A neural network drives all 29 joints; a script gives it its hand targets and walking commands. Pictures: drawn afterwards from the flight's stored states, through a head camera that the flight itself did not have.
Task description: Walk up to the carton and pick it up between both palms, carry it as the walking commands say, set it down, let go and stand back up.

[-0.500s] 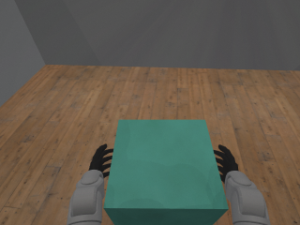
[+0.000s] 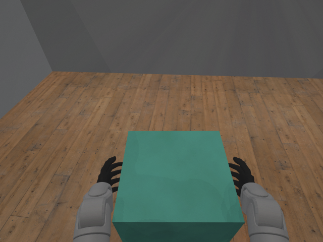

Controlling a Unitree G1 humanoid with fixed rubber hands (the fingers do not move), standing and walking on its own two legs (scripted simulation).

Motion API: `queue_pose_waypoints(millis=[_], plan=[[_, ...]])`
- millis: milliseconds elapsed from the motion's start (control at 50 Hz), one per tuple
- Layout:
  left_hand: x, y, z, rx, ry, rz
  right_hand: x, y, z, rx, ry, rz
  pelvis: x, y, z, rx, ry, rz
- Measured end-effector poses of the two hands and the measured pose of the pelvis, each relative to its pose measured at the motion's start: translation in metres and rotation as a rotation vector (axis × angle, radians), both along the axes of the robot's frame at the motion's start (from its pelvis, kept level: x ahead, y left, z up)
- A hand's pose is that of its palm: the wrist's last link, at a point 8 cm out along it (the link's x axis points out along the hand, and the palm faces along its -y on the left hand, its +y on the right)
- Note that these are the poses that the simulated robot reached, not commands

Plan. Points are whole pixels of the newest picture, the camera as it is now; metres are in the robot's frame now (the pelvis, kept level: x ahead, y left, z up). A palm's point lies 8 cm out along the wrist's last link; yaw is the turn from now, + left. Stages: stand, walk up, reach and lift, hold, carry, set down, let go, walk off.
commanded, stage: carry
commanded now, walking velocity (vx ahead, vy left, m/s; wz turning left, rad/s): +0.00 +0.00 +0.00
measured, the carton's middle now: (173, 195) +0.29 -0.01 -0.06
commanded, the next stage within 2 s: hold in 1.14 s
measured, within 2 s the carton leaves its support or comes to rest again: neither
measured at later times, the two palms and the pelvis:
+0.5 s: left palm (105, 193) +0.25 +0.16 +0.05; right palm (251, 195) +0.24 -0.19 +0.03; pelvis -0.02 +0.00 +0.00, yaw -1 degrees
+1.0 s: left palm (107, 194) +0.25 +0.15 +0.05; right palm (255, 195) +0.23 -0.19 +0.04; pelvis -0.02 -0.01 +0.00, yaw -1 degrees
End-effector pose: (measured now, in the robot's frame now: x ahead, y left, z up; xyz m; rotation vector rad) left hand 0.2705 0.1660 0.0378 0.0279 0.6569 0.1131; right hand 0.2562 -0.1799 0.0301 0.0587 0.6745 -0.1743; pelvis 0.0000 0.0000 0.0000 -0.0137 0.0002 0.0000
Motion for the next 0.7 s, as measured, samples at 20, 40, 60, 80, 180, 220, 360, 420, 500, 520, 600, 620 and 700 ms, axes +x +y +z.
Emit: queue_pose_waypoints(millis=[20, 40, 60, 80, 180, 220, 360, 420, 500, 520, 600, 620, 700], plan=[[-0.002, 0.000, 0.000, -0.001, 0.001, 0.000, -0.002, 0.000, 0.000, 0.000, 0.001, -0.001, -0.002, 0.000, 0.000, 0.000, 0.001, 0.000], [-0.003, 0.000, 0.000, -0.002, 0.000, 0.000, -0.003, 0.000, 0.000, 0.000, -0.001, -0.001, -0.004, 0.001, 0.000, 0.000, 0.002, -0.001], [-0.005, 0.000, 0.001, -0.003, -0.003, 0.001, -0.005, 0.000, 0.001, 0.000, -0.004, -0.001, -0.005, 0.001, 0.000, 0.000, 0.002, -0.001], [-0.006, 0.000, 0.001, -0.004, -0.006, 0.002, -0.006, 0.000, 0.001, 0.002, -0.006, -0.001, -0.007, 0.001, 0.000, 0.000, 0.003, -0.001], [-0.011, 0.001, 0.002, 0.001, -0.004, 0.003, -0.012, 0.001, 0.000, 0.008, -0.004, -0.003, -0.013, 0.001, 0.000, 0.002, 0.008, -0.004], [-0.013, 0.000, 0.002, 0.000, -0.002, 0.004, -0.014, 0.000, 0.000, 0.007, -0.002, -0.002, -0.014, 0.001, 0.000, 0.001, 0.009, -0.004], [-0.018, -0.002, 0.003, -0.003, -0.007, 0.008, -0.018, -0.002, 0.001, 0.012, -0.007, -0.003, -0.019, -0.001, 0.000, 0.003, 0.015, -0.007], [-0.020, -0.003, 0.005, 0.000, -0.010, 0.009, -0.019, -0.003, 0.001, 0.016, -0.010, -0.003, -0.019, -0.003, 0.000, 0.003, 0.016, -0.009], [-0.021, -0.006, 0.007, 0.000, -0.017, 0.009, -0.021, -0.005, 0.002, 0.018, -0.016, -0.004, -0.020, -0.005, 0.000, 0.005, 0.015, -0.010], [-0.021, -0.006, 0.008, 0.001, -0.019, 0.008, -0.021, -0.006, 0.002, 0.018, -0.018, -0.005, -0.020, -0.005, -0.001, 0.005, 0.015, -0.010], [-0.021, -0.009, 0.007, 0.003, -0.015, 0.005, -0.022, -0.009, 0.003, 0.012, -0.015, -0.003, -0.021, -0.007, -0.001, 0.004, 0.017, -0.012], [-0.022, -0.010, 0.007, 0.003, -0.015, 0.004, -0.022, -0.010, 0.003, 0.012, -0.014, -0.003, -0.021, -0.008, -0.001, 0.005, 0.017, -0.012], [-0.022, -0.012, 0.009, 0.003, -0.020, 0.005, -0.023, -0.012, 0.005, 0.015, -0.019, -0.005, -0.021, -0.010, -0.001, 0.005, 0.018, -0.012]])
